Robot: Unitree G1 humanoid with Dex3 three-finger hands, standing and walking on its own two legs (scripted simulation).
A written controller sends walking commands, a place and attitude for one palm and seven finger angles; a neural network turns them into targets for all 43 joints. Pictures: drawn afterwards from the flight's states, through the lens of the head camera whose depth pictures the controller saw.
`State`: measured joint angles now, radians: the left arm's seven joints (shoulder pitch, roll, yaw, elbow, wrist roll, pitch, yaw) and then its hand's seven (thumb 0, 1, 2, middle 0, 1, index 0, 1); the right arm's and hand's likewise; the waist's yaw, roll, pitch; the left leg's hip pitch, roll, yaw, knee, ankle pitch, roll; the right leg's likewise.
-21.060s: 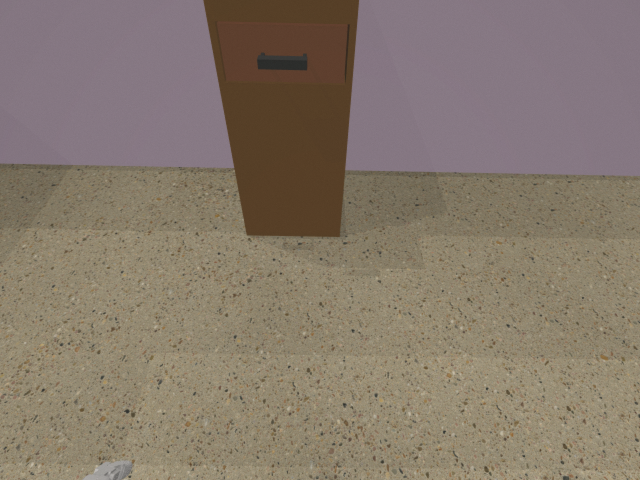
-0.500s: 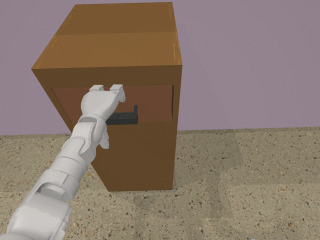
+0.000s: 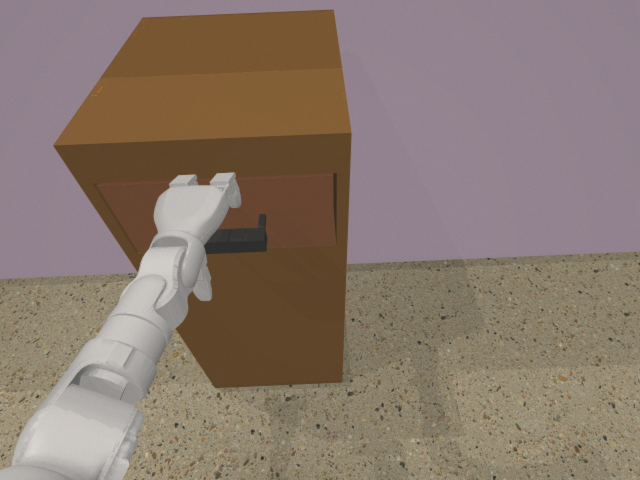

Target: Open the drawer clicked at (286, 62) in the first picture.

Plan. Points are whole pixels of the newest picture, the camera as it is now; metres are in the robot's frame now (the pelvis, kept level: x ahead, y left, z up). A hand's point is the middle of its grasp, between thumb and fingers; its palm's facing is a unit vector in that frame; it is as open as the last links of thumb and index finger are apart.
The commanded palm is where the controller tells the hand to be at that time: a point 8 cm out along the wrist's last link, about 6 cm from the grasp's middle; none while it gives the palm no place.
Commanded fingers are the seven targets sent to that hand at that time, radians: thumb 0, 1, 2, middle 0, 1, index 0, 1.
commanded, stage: lower the fingers behind the handle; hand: left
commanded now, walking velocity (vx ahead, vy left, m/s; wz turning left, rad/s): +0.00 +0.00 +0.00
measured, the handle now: (224, 231) +0.48 +0.17 +0.02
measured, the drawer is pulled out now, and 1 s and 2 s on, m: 0.00 0.00 0.00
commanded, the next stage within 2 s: close the thumb around the handle in 1.60 s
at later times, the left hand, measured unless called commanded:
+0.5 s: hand (211, 246) +0.43 +0.18 +0.04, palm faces -0.02 -0.04 -1.00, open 13.8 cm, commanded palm +0.41 +0.19 +0.10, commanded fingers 0.00 -0.50 0.30 -0.30 -1.20 -0.30 -1.20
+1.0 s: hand (216, 263) +0.42 +0.18 +0.01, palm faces +0.00 -0.06 -1.00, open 13.9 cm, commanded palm +0.40 +0.19 +0.07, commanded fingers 0.00 -0.50 0.30 -0.30 -1.20 -0.30 -1.20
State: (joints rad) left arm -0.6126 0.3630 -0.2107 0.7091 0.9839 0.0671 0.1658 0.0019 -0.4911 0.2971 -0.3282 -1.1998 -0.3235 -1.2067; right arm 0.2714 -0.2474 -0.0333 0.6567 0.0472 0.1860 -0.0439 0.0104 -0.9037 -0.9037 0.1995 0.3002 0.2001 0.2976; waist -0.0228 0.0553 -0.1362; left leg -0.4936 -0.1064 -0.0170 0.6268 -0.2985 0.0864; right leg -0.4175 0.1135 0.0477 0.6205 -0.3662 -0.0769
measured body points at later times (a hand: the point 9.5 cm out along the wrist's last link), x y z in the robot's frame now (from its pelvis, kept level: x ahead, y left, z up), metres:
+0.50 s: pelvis +0.01 -0.02 -0.01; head +0.05 -0.04 +0.44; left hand +0.43 +0.18 +0.09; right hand +0.11 -0.27 -0.14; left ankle +0.00 +0.06 -0.72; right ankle -0.04 -0.08 -0.72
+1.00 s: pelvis +0.01 -0.01 -0.02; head +0.06 -0.03 +0.43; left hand +0.42 +0.18 +0.06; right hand +0.10 -0.27 -0.15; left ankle +0.00 +0.06 -0.72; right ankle -0.04 -0.08 -0.72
